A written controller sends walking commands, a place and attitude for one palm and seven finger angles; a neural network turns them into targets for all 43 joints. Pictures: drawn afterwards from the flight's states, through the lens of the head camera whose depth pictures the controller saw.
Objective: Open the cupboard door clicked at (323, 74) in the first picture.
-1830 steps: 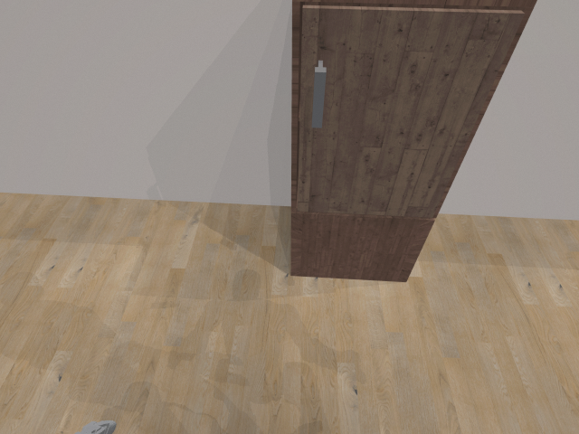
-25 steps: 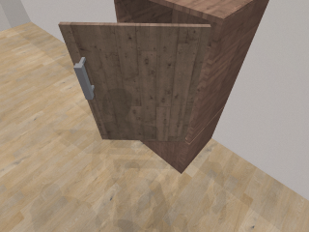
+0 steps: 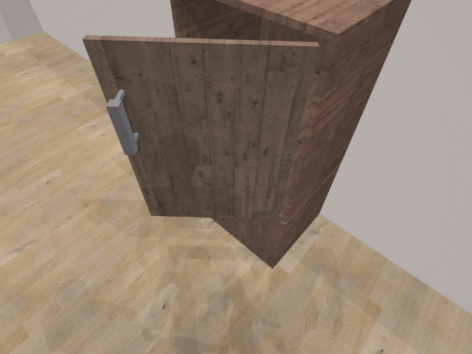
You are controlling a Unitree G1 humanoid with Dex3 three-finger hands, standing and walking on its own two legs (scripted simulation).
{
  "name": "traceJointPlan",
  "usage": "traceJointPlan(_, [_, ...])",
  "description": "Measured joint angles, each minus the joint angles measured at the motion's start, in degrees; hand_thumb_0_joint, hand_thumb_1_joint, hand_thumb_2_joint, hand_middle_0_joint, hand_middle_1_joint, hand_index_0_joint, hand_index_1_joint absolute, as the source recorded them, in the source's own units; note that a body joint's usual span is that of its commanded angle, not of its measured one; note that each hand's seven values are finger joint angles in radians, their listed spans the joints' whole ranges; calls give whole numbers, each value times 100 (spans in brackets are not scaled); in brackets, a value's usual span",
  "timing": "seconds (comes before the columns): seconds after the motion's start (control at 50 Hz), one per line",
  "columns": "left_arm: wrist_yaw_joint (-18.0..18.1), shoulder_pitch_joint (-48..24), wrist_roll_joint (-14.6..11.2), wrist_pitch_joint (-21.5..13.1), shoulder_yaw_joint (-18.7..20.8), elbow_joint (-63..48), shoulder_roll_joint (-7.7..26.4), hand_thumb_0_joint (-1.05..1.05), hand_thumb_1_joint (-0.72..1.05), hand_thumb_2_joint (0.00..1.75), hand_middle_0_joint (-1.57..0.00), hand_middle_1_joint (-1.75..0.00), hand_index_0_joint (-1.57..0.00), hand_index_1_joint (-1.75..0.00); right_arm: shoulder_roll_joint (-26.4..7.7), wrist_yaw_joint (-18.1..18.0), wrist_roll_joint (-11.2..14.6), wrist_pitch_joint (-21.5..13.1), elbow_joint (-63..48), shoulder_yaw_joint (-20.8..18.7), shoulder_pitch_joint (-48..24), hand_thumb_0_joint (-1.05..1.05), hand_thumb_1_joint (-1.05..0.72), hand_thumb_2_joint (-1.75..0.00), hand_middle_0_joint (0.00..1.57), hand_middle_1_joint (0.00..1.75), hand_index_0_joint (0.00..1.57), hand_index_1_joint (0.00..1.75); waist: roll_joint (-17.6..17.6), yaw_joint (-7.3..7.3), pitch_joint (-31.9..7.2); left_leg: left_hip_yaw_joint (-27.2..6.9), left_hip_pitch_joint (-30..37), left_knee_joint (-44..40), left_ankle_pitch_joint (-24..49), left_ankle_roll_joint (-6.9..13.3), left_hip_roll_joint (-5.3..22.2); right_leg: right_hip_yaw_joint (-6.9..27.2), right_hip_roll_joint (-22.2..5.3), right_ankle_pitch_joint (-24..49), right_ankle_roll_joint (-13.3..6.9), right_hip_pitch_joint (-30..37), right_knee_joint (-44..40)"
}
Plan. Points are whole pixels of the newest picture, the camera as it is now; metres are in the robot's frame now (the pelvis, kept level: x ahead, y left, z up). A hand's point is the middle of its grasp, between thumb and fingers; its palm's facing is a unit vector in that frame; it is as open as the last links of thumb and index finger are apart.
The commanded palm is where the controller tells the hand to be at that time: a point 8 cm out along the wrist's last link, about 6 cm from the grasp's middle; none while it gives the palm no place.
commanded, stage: shuffle to correct the standing spot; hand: left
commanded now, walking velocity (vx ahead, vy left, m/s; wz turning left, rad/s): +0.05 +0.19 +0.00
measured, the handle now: (126, 123) +0.55 +0.29 +0.07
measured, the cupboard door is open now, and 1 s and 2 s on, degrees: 40 40 40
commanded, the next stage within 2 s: come to a stop and stand still in 0.12 s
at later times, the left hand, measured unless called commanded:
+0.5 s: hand out of the picture +0.02 +0.21 -0.18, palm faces +0.06 -0.98 -0.21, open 7.4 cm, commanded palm none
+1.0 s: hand out of the picture +0.00 +0.20 -0.17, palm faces +0.01 -0.98 -0.22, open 7.4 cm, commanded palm none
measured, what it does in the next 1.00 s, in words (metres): stands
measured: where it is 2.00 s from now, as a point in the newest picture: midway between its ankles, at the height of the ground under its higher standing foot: outside the picture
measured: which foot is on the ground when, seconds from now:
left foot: down 0.00-1.00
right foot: down 0.00-1.00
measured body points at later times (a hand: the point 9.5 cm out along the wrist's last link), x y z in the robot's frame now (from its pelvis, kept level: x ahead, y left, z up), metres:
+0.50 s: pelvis +0.01 +0.03 -0.01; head +0.03 +0.03 +0.44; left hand +0.02 +0.26 -0.17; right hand +0.01 -0.19 -0.17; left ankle -0.03 +0.10 -0.74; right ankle -0.01 -0.09 -0.74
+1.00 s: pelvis -0.01 +0.03 -0.01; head -0.01 +0.01 +0.44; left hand +0.00 +0.25 -0.15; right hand +0.00 -0.20 -0.17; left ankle -0.03 +0.10 -0.74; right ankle -0.01 -0.09 -0.74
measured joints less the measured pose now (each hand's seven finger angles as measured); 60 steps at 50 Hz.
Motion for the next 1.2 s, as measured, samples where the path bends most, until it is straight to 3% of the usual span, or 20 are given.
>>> traceJointPlan(0.22, [58, 220, 37, 103, 129, -211, -120, 0, 91, 90, -20, -30, -20, -30, 33, 8, -25, 210, -251, -84, 236, 1, -91, -90, 19, 30, 20, 30, 20, 61, -57, -7, -359, 619, -329, -22, -46, -41, -92, -271, 37, -266, 474])
traceJointPlan(0.3, [74, 357, 42, 183, 185, -232, -120, 0, 90, 90, -20, -30, -20, -30, 169, 23, -32, 179, -300, -94, 341, 1, -91, -90, 19, 30, 20, 30, -166, 98, -22, 98, -325, 596, -342, 178, -190, 51, -245, -408, 139, -376, 736])
traceJointPlan(0.4, [100, 329, 34, 309, 137, -155, -147, 0, 91, 90, -20, -30, -20, -30, 366, -49, -40, 58, -286, -37, 496, 1, -91, -90, 19, 30, 20, 30, -252, 74, 47, 128, -238, 486, -297, 302, -323, 225, -289, -980, 109, -505, 1184])
traceJointPlan(0.48, [80, 250, 12, 209, 113, -117, -239, 0, 91, 90, -20, -30, -20, -30, 441, -85, -12, 51, -153, -25, 531, 1, -91, -90, 20, 30, 20, 30, -171, 64, 118, 78, -180, 502, -302, 288, -343, 261, -268, -296, 173, -297, 739])
traceJointPlan(0.62, [96, 278, 3, 114, 68, -35, -371, 1, 92, 90, -20, -30, -20, -30, 396, -91, 8, 16, 1, -71, 468, 1, -92, -90, 20, 30, 20, 30, -21, -10, 30, 77, -71, 271, -197, 241, -235, 254, -149, -212, 206, -131, 368])
traceJointPlan(0.74, [188, 403, 7, -25, -44, -112, -418, 0, 92, 90, -20, -30, -20, -30, 209, -41, 0, -1, -423, -64, 526, 1, -92, -90, 20, 30, 20, 30, 130, -98, -31, 76, -407, 768, -394, 247, -140, 234, -71, -233, 193, -333, 563])
traceJointPlan(0.9, [108, 526, -1, 77, -88, -109, -465, 0, 91, 90, -20, -30, -20, -30, 131, -41, 5, 45, -477, -14, 557, 1, -93, -90, 19, 30, 20, 30, 264, -55, -96, 149, -225, 615, -284, 268, -185, 312, -109, -187, 206, -240, 561])
traceJointPlan(1.2, [63, 628, -5, 49, -91, 57, -486, 0, 91, 90, -20, -30, -20, -30, 248, -4, 26, 5, -90, 52, 631, 1, -91, -90, 19, 30, 20, 30, 198, -37, 8, 160, -176, 195, -26, 161, -139, 326, -50, -23, 109, -284, 317])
